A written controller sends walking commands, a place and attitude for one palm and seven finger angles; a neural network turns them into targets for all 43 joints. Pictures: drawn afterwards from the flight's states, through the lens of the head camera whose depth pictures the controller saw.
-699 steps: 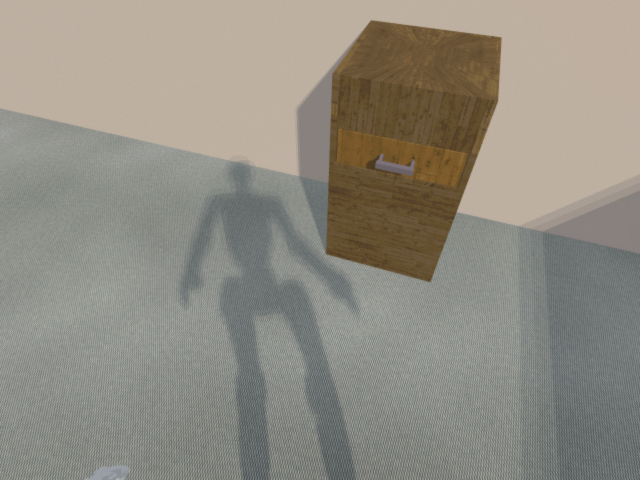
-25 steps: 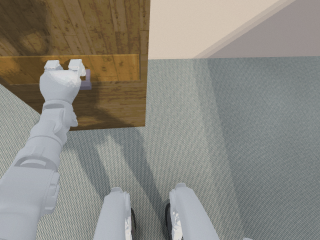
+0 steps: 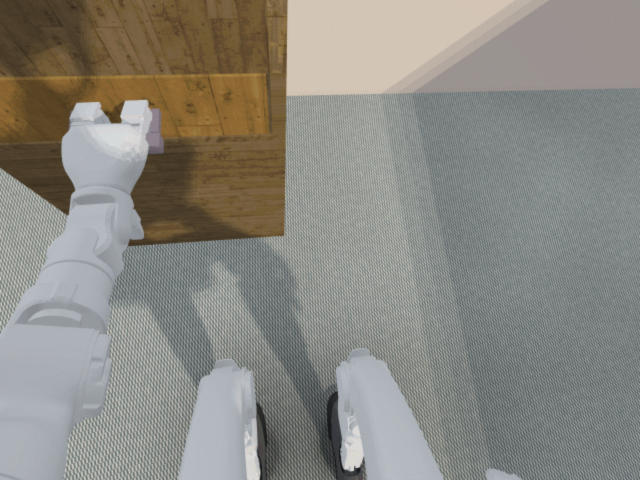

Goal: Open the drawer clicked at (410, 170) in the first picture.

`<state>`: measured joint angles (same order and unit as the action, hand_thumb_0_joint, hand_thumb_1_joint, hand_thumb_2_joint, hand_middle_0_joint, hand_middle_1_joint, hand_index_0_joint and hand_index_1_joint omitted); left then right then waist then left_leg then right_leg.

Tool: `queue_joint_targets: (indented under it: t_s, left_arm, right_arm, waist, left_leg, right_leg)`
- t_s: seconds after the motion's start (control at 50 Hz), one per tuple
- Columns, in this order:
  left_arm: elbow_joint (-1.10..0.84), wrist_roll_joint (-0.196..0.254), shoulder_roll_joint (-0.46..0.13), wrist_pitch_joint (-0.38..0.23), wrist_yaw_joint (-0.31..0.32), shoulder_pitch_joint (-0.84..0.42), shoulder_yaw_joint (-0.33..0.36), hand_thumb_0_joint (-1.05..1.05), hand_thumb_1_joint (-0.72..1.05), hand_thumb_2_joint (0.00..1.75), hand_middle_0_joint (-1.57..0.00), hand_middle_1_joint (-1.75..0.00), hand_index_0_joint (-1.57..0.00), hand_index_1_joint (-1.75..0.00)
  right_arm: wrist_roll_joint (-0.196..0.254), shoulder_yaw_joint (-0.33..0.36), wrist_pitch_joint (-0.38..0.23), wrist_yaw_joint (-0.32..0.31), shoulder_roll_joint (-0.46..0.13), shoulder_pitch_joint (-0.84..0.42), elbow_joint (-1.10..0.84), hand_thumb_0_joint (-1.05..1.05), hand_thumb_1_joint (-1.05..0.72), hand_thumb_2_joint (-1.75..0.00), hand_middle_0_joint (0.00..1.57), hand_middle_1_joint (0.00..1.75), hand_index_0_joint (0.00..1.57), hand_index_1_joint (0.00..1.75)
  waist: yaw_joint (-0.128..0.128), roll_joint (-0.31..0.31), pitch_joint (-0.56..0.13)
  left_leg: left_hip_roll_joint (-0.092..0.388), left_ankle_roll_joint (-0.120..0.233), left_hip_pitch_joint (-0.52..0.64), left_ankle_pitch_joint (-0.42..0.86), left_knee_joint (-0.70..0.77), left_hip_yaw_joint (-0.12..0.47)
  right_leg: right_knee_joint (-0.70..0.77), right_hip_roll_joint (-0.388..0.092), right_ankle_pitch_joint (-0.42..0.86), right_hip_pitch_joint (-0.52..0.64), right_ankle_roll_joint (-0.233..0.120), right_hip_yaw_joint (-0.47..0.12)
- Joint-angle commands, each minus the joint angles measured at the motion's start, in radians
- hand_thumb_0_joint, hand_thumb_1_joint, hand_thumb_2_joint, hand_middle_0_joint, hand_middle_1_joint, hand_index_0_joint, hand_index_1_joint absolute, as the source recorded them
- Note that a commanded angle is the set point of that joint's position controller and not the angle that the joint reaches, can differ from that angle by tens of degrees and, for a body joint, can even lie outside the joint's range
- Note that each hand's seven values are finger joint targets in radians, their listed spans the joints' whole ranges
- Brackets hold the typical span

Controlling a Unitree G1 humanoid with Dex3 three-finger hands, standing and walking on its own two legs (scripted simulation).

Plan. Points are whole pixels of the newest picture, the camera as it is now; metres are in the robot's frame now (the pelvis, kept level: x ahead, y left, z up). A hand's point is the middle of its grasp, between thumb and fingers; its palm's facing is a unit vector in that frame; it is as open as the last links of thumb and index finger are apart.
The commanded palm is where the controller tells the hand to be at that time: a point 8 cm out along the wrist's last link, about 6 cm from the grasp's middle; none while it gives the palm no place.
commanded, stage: lower the fingers behind the handle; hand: left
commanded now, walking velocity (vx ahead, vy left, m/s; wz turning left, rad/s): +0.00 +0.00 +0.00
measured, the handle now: (115, 131) +0.55 +0.23 -0.04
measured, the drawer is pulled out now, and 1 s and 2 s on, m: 0.00 0.00 0.01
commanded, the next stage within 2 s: close the thumb around the handle in 0.46 s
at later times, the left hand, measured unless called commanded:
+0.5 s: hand (126, 174) +0.50 +0.23 -0.06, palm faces -0.05 -0.01 -1.00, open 13.8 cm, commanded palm +0.49 +0.21 -0.01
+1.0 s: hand (125, 175) +0.50 +0.23 -0.06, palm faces -0.04 -0.03 -1.00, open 8.7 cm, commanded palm +0.49 +0.21 -0.01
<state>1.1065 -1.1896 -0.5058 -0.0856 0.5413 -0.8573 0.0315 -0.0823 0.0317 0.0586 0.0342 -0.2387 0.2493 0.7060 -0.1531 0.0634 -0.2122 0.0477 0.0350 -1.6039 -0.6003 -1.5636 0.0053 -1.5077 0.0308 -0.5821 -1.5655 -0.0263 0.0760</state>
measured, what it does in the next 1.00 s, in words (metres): stands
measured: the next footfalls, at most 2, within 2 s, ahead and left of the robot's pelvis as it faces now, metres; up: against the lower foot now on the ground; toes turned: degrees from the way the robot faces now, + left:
none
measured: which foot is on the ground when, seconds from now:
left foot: down 0.00-1.00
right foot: down 0.00-1.00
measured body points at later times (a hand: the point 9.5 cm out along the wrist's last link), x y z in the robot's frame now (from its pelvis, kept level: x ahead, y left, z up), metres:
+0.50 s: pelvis +0.00 +0.00 -0.01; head +0.19 +0.02 +0.40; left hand +0.50 +0.22 -0.01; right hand +0.04 -0.27 -0.14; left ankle +0.04 +0.10 -0.55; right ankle +0.05 -0.11 -0.55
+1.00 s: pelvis +0.00 +0.00 +0.00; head +0.20 +0.02 +0.40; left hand +0.50 +0.22 -0.01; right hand +0.04 -0.27 -0.13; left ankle +0.04 +0.10 -0.55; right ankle +0.05 -0.11 -0.55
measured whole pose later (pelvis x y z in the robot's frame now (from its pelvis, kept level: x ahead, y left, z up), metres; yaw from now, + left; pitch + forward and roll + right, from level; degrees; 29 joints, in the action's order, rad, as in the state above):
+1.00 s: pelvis +0.00 +0.00 +0.00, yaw +0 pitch +36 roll -4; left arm 1.05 -1.17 -0.50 -0.08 0.52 -0.82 0.03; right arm -0.08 0.03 0.07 0.04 -0.24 0.25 0.70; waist -0.14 0.07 -0.21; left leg 0.05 0.04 -1.60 -0.61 -1.57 0.00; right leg -1.52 0.04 -0.59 -1.56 -0.02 0.07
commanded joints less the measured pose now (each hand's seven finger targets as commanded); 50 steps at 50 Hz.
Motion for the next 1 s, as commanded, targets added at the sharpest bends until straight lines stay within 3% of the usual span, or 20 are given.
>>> queue_joint_targets:
  t_s: [0.0,0.06,0.1,0.14,0.2,0.26,0.3,0.4,0.44,0.48,0.54,0.56,0.6,0.66,0.72,0.76,0.78,0.88,0.96,0.98]
  left_arm:
    - [-0.157,0.012,-0.194,0.010,0.028,-0.361,0.034,0.00,-0.50,0.30,-0.30,-1.20,-0.30,-1.20]
    - [-0.150,0.021,-0.204,0.023,0.023,-0.350,0.034,0.00,-0.50,0.30,-0.30,-1.20,-0.30,-1.20]
    - [-0.167,0.020,-0.243,0.023,0.016,-0.361,0.057,0.00,-0.50,0.30,-0.30,-1.20,-0.30,-1.20]
    - [-0.171,0.019,-0.238,0.027,0.008,-0.361,0.046,0.00,-0.50,0.30,-0.30,-1.20,-0.30,-1.20]
    - [-0.194,0.026,-0.242,0.019,-0.002,-0.350,0.052,0.00,-0.50,0.30,-0.30,-1.20,-0.30,-1.20]
    - [-0.174,0.030,-0.238,0.015,-0.011,-0.345,0.043,0.00,-0.50,0.30,-0.30,-1.20,-0.30,-1.20]
    - [-0.179,0.027,-0.232,0.010,-0.012,-0.363,0.038,0.00,-0.50,0.30,-0.30,-1.20,-0.30,-1.20]
    - [-0.186,0.031,-0.205,0.002,-0.008,-0.360,0.032,0.00,-0.50,0.30,-0.30,-1.20,-0.30,-1.20]
    - [-0.201,0.028,-0.213,0.000,-0.005,-0.343,0.039,0.00,-0.50,0.30,-0.30,-1.20,-0.30,-1.20]
    - [-0.194,0.027,-0.206,0.001,-0.001,-0.355,0.033,0.00,-0.50,0.30,-0.30,-1.20,-0.30,-1.20]
    - [-0.196,0.026,-0.204,0.001,0.000,-0.326,0.037,0.00,-0.50,0.30,-0.30,-1.20,-0.30,-1.20]
    - [-0.199,0.030,-0.196,0.001,0.002,-0.341,0.030,0.00,-0.44,0.32,-0.30,-1.21,-0.30,-1.21]
    - [-0.201,0.033,-0.218,-0.001,0.001,-0.319,0.053,0.00,-0.33,0.37,-0.31,-1.22,-0.31,-1.22]
    - [-0.210,0.032,-0.196,0.000,0.002,-0.323,0.033,0.00,-0.16,0.44,-0.32,-1.24,-0.32,-1.24]
    - [-0.223,0.026,-0.208,-0.005,0.007,-0.319,0.048,0.00,0.00,0.52,-0.34,-1.25,-0.34,-1.25]
    - [-0.221,0.030,-0.181,-0.006,0.009,-0.302,0.033,0.00,0.12,0.56,-0.34,-1.27,-0.34,-1.27]
    - [-0.221,0.031,-0.198,-0.007,0.010,-0.287,0.049,0.00,0.17,0.59,-0.35,-1.27,-0.35,-1.27]
    - [-0.228,0.029,-0.165,-0.009,0.019,-0.286,0.030,0.00,0.45,0.71,-0.37,-1.30,-0.37,-1.30]
    - [-0.215,0.026,-0.200,-0.006,0.021,-0.289,0.050,0.00,0.68,0.80,-0.38,-1.33,-0.38,-1.33]
    - [-0.231,0.026,-0.183,-0.010,0.023,-0.293,0.038,0.00,0.73,0.83,-0.39,-1.33,-0.39,-1.33]
  right_arm:
    - [0.000,0.060,-0.014,-0.009,-0.180,0.193,-0.021,0.00,-0.90,-0.90,0.20,0.30,0.20,0.30]
    - [0.003,0.056,-0.012,-0.010,-0.181,0.189,-0.026,0.00,-0.90,-0.90,0.20,0.30,0.20,0.30]
    - [0.004,0.051,-0.013,-0.012,-0.183,0.188,-0.030,0.00,-0.90,-0.90,0.20,0.30,0.20,0.30]
    - [0.008,0.051,-0.014,-0.015,-0.183,0.186,-0.033,0.00,-0.90,-0.90,0.20,0.30,0.20,0.30]
    - [0.010,0.049,-0.017,-0.016,-0.178,0.182,-0.039,0.00,-0.90,-0.90,0.20,0.30,0.20,0.30]
    - [0.013,0.046,-0.019,-0.022,-0.180,0.178,-0.044,0.00,-0.90,-0.90,0.20,0.30,0.20,0.30]
    - [0.013,0.046,-0.023,-0.021,-0.178,0.179,-0.044,0.00,-0.90,-0.90,0.20,0.30,0.20,0.30]
    - [0.011,0.053,-0.021,-0.019,-0.179,0.191,-0.040,0.00,-0.90,-0.90,0.20,0.30,0.20,0.30]
    - [0.011,0.054,-0.018,-0.017,-0.181,0.191,-0.043,0.00,-0.90,-0.90,0.20,0.30,0.20,0.30]
    - [0.010,0.056,-0.016,-0.018,-0.178,0.193,-0.035,0.00,-0.90,-0.90,0.20,0.30,0.20,0.30]
    - [0.011,0.056,-0.013,-0.014,-0.178,0.189,-0.036,0.00,-0.90,-0.90,0.20,0.30,0.20,0.30]
    - [0.010,0.057,-0.013,-0.016,-0.178,0.190,-0.033,0.00,-0.90,-0.90,0.20,0.30,0.20,0.30]
    - [0.008,0.055,-0.013,-0.014,-0.178,0.191,-0.036,0.00,-0.90,-0.90,0.20,0.30,0.20,0.30]
    - [0.010,0.057,-0.011,-0.014,-0.178,0.189,-0.037,0.00,-0.90,-0.90,0.20,0.30,0.20,0.30]
    - [0.008,0.058,-0.008,-0.012,-0.179,0.191,-0.035,0.00,-0.90,-0.90,0.20,0.30,0.20,0.30]
    - [0.008,0.061,-0.007,-0.012,-0.176,0.190,-0.034,0.00,-0.90,-0.90,0.20,0.30,0.20,0.30]
    - [0.008,0.060,-0.005,-0.011,-0.178,0.190,-0.037,0.00,-0.90,-0.90,0.20,0.30,0.20,0.30]
    - [0.006,0.064,0.000,-0.007,-0.176,0.188,-0.033,0.00,-0.90,-0.90,0.20,0.30,0.20,0.30]
    - [0.006,0.060,0.001,-0.008,-0.178,0.185,-0.031,0.00,-0.90,-0.90,0.20,0.30,0.20,0.30]
    - [0.006,0.062,0.000,-0.009,-0.175,0.184,-0.034,0.00,-0.90,-0.90,0.20,0.30,0.20,0.30]
  waist:
    - [-0.031,0.122,-0.614]
    - [-0.034,0.079,-0.580]
    - [-0.022,0.092,-0.591]
    - [-0.030,0.077,-0.585]
    - [-0.016,0.101,-0.603]
    - [-0.028,0.065,-0.552]
    - [-0.024,0.104,-0.559]
    - [-0.031,0.092,-0.581]
    - [-0.015,0.109,-0.607]
    - [-0.032,0.072,-0.585]
    - [-0.014,0.106,-0.596]
    - [-0.027,0.089,-0.580]
    - [-0.011,0.093,-0.597]
    - [-0.019,0.095,-0.591]
    - [-0.008,0.122,-0.603]
    - [-0.015,0.092,-0.595]
    - [-0.003,0.098,-0.603]
    - [-0.009,0.103,-0.589]
    - [-0.007,0.082,-0.582]
    - [-0.008,0.091,-0.600]
  left_leg:
    - [-0.024,0.013,0.508,0.360,0.145,0.052]
    - [-0.029,0.021,0.430,0.315,0.129,0.032]
    - [-0.031,0.019,0.424,0.303,0.135,0.034]
    - [-0.031,0.022,0.413,0.288,0.132,0.031]
    - [-0.032,0.021,0.426,0.293,0.136,0.030]
    - [-0.033,0.025,0.381,0.255,0.132,0.027]
    - [-0.031,0.020,0.410,0.255,0.140,0.036]
    - [-0.026,0.019,0.454,0.304,0.139,0.047]
    - [-0.028,0.017,0.464,0.313,0.138,0.045]
    - [-0.026,0.022,0.441,0.309,0.130,0.041]
    - [-0.027,0.016,0.469,0.318,0.140,0.045]
    - [-0.025,0.019,0.461,0.323,0.137,0.044]
    - [-0.027,0.018,0.457,0.334,0.139,0.039]
    - [-0.027,0.018,0.462,0.325,0.141,0.042]
    - [-0.023,0.014,0.498,0.351,0.144,0.048]
    - [-0.022,0.016,0.498,0.362,0.144,0.046]
    - [-0.024,0.014,0.490,0.360,0.144,0.043]
    - [-0.021,0.012,0.519,0.377,0.150,0.049]
    - [-0.024,0.015,0.480,0.355,0.145,0.040]
    - [-0.025,0.016,0.487,0.365,0.145,0.039]
  right_leg:
    - [0.168,0.033,0.273,0.264,-0.018,-0.016]
    - [0.177,0.033,0.267,0.296,-0.013,-0.028]
    - [0.171,0.031,0.257,0.307,-0.015,-0.029]
    - [0.176,0.033,0.247,0.304,-0.012,-0.031]
    - [0.173,0.031,0.249,0.316,-0.015,-0.033]
    - [0.181,0.032,0.217,0.302,-0.011,-0.036]
    - [0.174,0.032,0.201,0.272,-0.016,-0.030]
    - [0.167,0.031,0.234,0.260,-0.015,-0.020]
    - [0.164,0.032,0.241,0.273,-0.018,-0.022]
    - [0.170,0.034,0.251,0.277,-0.013,-0.026]
    - [0.166,0.034,0.245,0.268,-0.019,-0.019]
    - [0.170,0.034,0.257,0.270,-0.015,-0.022]
    - [0.166,0.033,0.276,0.300,-0.017,-0.025]
    - [0.170,0.034,0.266,0.285,-0.016,-0.023]
    - [0.162,0.034,0.271,0.269,-0.019,-0.018]
    - [0.169,0.034,0.289,0.281,-0.016,-0.018]
    - [0.166,0.034,0.291,0.293,-0.018,-0.019]
    - [0.170,0.034,0.299,0.275,-0.018,-0.016]
    - [0.169,0.035,0.298,0.298,-0.017,-0.021]
    - [0.169,0.033,0.311,0.310,-0.017,-0.023]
